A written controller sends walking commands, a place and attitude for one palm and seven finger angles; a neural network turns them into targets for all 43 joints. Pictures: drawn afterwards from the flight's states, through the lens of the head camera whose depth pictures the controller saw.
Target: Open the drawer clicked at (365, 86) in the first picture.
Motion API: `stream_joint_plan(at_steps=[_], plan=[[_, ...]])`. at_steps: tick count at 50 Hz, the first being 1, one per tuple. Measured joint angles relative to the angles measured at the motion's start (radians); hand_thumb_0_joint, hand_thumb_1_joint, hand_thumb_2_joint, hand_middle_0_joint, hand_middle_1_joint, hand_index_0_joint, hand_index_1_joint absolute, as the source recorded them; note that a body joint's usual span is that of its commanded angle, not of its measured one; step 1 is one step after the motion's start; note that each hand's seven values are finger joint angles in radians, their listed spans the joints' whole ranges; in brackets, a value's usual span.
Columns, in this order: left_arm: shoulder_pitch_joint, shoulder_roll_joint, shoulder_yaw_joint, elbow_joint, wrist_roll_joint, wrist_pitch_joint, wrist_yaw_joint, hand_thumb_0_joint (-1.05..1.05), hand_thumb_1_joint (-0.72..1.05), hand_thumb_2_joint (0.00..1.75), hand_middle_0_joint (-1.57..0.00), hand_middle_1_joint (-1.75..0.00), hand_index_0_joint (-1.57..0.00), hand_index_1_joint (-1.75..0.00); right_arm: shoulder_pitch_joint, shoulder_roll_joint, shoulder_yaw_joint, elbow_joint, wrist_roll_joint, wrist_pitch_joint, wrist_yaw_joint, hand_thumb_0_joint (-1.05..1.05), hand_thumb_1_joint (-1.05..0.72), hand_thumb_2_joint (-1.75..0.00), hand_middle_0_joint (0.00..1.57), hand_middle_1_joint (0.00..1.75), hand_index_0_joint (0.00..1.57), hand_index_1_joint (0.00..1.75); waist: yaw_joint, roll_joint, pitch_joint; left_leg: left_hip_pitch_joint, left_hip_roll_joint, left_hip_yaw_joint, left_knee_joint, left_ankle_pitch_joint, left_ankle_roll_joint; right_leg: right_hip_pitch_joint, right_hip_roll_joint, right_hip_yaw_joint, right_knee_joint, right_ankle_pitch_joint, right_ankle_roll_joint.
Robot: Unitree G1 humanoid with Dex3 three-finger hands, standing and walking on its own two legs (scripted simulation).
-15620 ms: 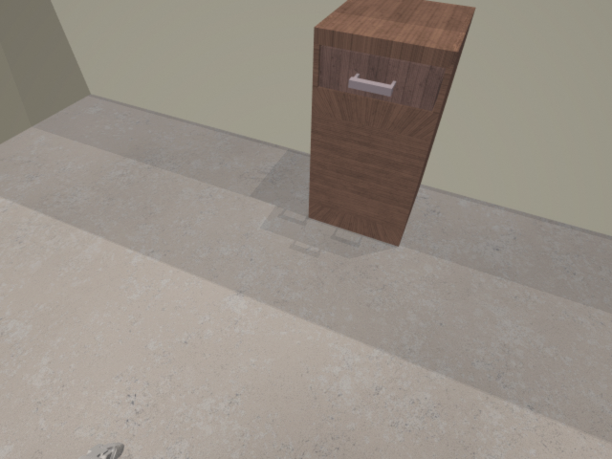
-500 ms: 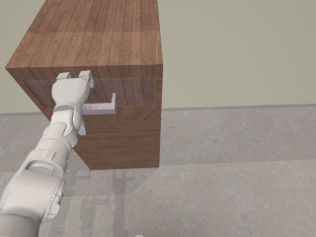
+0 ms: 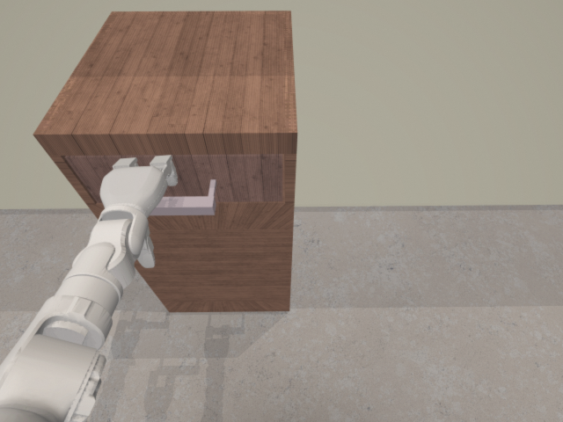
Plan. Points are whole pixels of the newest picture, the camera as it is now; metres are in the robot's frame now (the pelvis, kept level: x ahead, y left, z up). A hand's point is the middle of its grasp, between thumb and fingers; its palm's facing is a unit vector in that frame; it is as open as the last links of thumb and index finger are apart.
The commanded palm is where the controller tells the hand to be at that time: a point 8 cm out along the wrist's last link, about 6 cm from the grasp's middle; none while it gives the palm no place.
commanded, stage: move the hooked fingers above the handle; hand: left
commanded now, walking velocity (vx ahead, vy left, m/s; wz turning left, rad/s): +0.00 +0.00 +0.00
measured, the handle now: (179, 195) +0.50 +0.21 -0.03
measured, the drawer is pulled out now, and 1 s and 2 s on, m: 0.00 0.00 0.00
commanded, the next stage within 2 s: lower the fingers behind the handle in 1.24 s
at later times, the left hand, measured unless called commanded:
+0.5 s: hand (151, 209) +0.43 +0.23 +0.03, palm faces -0.16 -0.02 -0.99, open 13.8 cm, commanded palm +0.43 +0.20 +0.09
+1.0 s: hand (147, 203) +0.44 +0.24 +0.03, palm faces -0.16 -0.01 -0.99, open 13.7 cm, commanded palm +0.42 +0.21 +0.09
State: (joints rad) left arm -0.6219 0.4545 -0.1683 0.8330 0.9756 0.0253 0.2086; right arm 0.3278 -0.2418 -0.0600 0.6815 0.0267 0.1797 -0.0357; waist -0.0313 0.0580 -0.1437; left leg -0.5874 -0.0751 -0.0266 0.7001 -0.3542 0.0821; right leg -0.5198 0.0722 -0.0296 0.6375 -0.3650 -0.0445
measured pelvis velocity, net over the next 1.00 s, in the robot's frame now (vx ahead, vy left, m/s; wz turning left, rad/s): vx -0.01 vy -0.02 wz -0.05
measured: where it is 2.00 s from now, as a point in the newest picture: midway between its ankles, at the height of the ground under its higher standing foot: outside the picture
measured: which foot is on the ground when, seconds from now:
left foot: down 0.00-1.00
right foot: down 0.00-1.00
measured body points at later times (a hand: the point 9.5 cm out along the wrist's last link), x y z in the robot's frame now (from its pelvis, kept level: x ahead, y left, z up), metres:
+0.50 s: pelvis +0.00 -0.01 +0.00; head +0.07 -0.03 +0.45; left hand +0.43 +0.23 +0.08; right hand +0.03 -0.27 -0.13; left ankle -0.02 +0.06 -0.72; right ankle -0.04 -0.10 -0.72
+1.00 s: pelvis -0.01 -0.02 +0.00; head +0.06 -0.03 +0.45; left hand +0.44 +0.23 +0.08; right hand +0.04 -0.27 -0.13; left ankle -0.02 +0.06 -0.72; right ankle -0.04 -0.10 -0.72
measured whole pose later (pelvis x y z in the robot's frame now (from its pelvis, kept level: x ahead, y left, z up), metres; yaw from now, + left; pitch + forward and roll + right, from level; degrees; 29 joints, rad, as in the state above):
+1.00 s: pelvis -0.01 -0.02 +0.00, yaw -3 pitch +16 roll -1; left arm -0.70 0.52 -0.04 1.03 1.02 0.06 0.20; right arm 0.31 -0.22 -0.01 0.63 0.05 0.21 -0.07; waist -0.08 0.05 -0.15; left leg -0.61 -0.04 0.02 0.68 -0.34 0.06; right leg -0.57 0.10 0.01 0.64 -0.34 -0.06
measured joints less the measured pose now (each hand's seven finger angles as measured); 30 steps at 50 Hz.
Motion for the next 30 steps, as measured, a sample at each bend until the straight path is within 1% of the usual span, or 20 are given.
stream_joint_plan(at_steps=[2,4,6,7,8,10,12,13,15,17,19,20,21,23,26,28,30], plan=[[-0.025,-0.027,-0.044,-0.013,0.004,-0.047,-0.018,-0.01,-0.49,0.30,-0.32,-1.21,-0.32,-1.20,-0.014,-0.008,-0.002,0.001,-0.004,-0.010,-0.003,0.00,-0.90,-0.90,0.20,0.30,0.20,0.30,-0.005,-0.007,0.005,0.000,-0.006,-0.011,0.007,0.000,-0.001,0.003,-0.005,-0.012,0.007,-0.005,-0.001],[-0.046,-0.056,-0.047,-0.019,0.025,-0.098,-0.008,-0.01,-0.49,0.30,-0.32,-1.21,-0.32,-1.20,-0.037,-0.016,-0.002,-0.006,-0.008,-0.015,-0.003,0.00,-0.90,-0.90,0.20,0.30,0.20,0.30,-0.015,-0.012,0.006,-0.013,-0.007,-0.008,0.020,-0.003,-0.001,-0.012,-0.006,-0.011,0.024,-0.009,-0.002],[-0.065,-0.075,-0.011,-0.014,0.050,-0.134,0.027,0.00,-0.49,0.30,-0.32,-1.20,-0.32,-1.20,-0.059,-0.020,0.004,-0.018,-0.013,-0.018,-0.002,0.00,-0.90,-0.90,0.20,0.30,0.20,0.30,-0.027,-0.015,0.002,-0.034,-0.004,0.005,0.033,-0.007,-0.001,-0.041,-0.004,0.000,0.047,-0.014,-0.003],[-0.073,-0.078,0.014,-0.006,0.062,-0.139,0.053,0.00,-0.49,0.30,-0.32,-1.20,-0.32,-1.20,-0.069,-0.021,0.009,-0.026,-0.015,-0.018,-0.002,0.00,-0.90,-0.90,0.20,0.30,0.20,0.30,-0.034,-0.015,-0.002,-0.046,-0.001,0.014,0.039,-0.010,-0.001,-0.058,-0.002,0.009,0.059,-0.015,-0.003],[-0.083,-0.077,0.041,0.004,0.072,-0.132,0.081,0.00,-0.49,0.30,-0.32,-1.20,-0.33,-1.20,-0.077,-0.021,0.014,-0.034,-0.017,-0.016,-0.002,0.00,-0.90,-0.90,0.20,0.30,0.20,0.30,-0.040,-0.015,-0.005,-0.057,0.002,0.024,0.045,-0.012,-0.001,-0.074,0.001,0.018,0.070,-0.017,-0.004],[-0.099,-0.064,0.089,0.031,0.090,-0.090,0.134,0.00,-0.49,0.30,-0.32,-1.20,-0.32,-1.20,-0.086,-0.018,0.024,-0.049,-0.021,-0.009,-0.001,0.00,-0.90,-0.90,0.20,0.30,0.20,0.30,-0.045,-0.012,-0.008,-0.074,0.010,0.043,0.051,-0.015,-0.001,-0.101,0.007,0.036,0.085,-0.016,-0.004],[-0.102,-0.055,0.093,0.049,0.101,-0.071,0.170,0.00,-0.49,0.30,-0.36,-1.24,-0.32,-1.20,-0.085,-0.014,0.032,-0.054,-0.020,0.005,0.000,0.00,-0.90,-0.90,0.20,0.30,0.20,0.30,-0.040,-0.006,-0.012,-0.082,0.017,0.058,0.048,-0.014,-0.002,-0.115,0.013,0.051,0.088,-0.013,-0.004],[-0.103,-0.058,0.086,0.062,0.110,-0.044,0.180,0.00,-0.49,0.30,-0.37,-1.25,-0.32,-1.20,-0.081,-0.013,0.035,-0.053,-0.017,0.013,0.001,0.00,-0.90,-0.90,0.20,0.30,0.20,0.30,-0.035,-0.001,-0.014,-0.081,0.019,0.063,0.044,-0.013,-0.003,-0.117,0.015,0.056,0.086,-0.010,-0.004],[-0.104,-0.058,0.097,0.108,0.111,0.022,0.168,0.00,-0.49,0.30,-0.38,-1.26,-0.32,-1.20,-0.074,-0.007,0.043,-0.047,-0.008,0.031,0.001,0.00,-0.90,-0.90,0.20,0.30,0.20,0.30,-0.030,0.006,-0.016,-0.073,0.023,0.069,0.029,-0.008,-0.004,-0.113,0.018,0.064,0.074,-0.004,-0.004],[-0.093,-0.039,0.122,0.149,0.094,0.069,0.137,0.00,-0.49,0.30,-0.37,-1.26,-0.32,-1.20,-0.064,0.003,0.051,-0.043,0.001,0.045,-0.003,0.00,-0.90,-0.90,0.20,0.30,0.20,0.30,-0.030,0.008,-0.015,-0.056,0.026,0.074,0.009,-0.001,-0.006,-0.099,0.021,0.070,0.058,0.004,-0.005],[-0.073,-0.009,0.138,0.170,0.071,0.092,0.091,0.00,-0.49,0.30,-0.36,-1.25,-0.32,-1.20,-0.046,0.012,0.053,-0.043,0.010,0.047,-0.012,0.00,-0.90,-0.90,0.20,0.30,0.20,0.30,-0.032,0.008,-0.010,-0.037,0.028,0.071,-0.009,0.005,-0.009,-0.079,0.023,0.069,0.038,0.010,-0.008],[-0.063,0.008,0.138,0.171,0.058,0.090,0.066,0.00,-0.49,0.30,-0.35,-1.24,-0.32,-1.20,-0.034,0.016,0.052,-0.043,0.013,0.044,-0.016,0.00,-0.90,-0.90,0.20,0.30,0.20,0.30,-0.033,0.007,-0.006,-0.028,0.028,0.065,-0.016,0.007,-0.011,-0.067,0.024,0.064,0.027,0.013,-0.010],[-0.053,0.023,0.134,0.162,0.047,0.079,0.039,0.00,-0.49,0.30,-0.35,-1.24,-0.32,-1.20,-0.021,0.019,0.049,-0.042,0.015,0.039,-0.020,0.00,-0.90,-0.90,0.20,0.30,0.20,0.30,-0.033,0.004,-0.003,-0.020,0.028,0.058,-0.022,0.010,-0.012,-0.055,0.023,0.057,0.017,0.015,-0.012],[-0.031,0.046,0.109,0.119,0.031,0.033,-0.009,0.00,-0.49,0.30,-0.34,-1.23,-0.32,-1.20,0.004,0.020,0.039,-0.036,0.012,0.025,-0.028,0.00,-0.90,-0.90,0.20,0.30,0.21,0.30,-0.028,-0.003,0.005,-0.009,0.026,0.040,-0.027,0.012,-0.015,-0.035,0.022,0.040,0.002,0.017,-0.016],[-0.011,0.049,0.048,0.029,0.021,-0.068,-0.048,0.00,-0.49,0.30,-0.33,-1.22,-0.32,-1.20,0.030,0.009,0.016,-0.017,0.002,0.006,-0.033,0.00,-0.90,-0.90,0.21,0.30,0.21,0.30,-0.018,-0.009,0.011,-0.009,0.019,0.012,-0.015,0.008,-0.018,-0.021,0.017,0.012,-0.003,0.011,-0.020],[-0.009,0.029,0.025,-0.017,0.026,-0.137,-0.041,0.00,-0.49,0.30,-0.33,-1.21,-0.32,-1.20,0.032,-0.005,0.001,-0.004,-0.005,-0.002,-0.030,0.00,-0.90,-0.90,0.20,0.30,0.21,0.30,-0.014,-0.008,0.009,-0.022,0.014,0.000,0.005,0.000,-0.018,-0.027,0.013,0.000,0.011,0.001,-0.019],[-0.019,0.003,0.024,-0.030,0.037,-0.184,-0.006,0.00,-0.49,0.30,-0.32,-1.21,-0.32,-1.20,0.019,-0.021,-0.008,0.006,-0.008,-0.007,-0.024,0.00,-0.90,-0.90,0.20,0.30,0.21,0.30,-0.018,-0.006,0.005,-0.041,0.011,-0.001,0.027,-0.009,-0.017,-0.046,0.010,-0.004,0.034,-0.010,-0.018]])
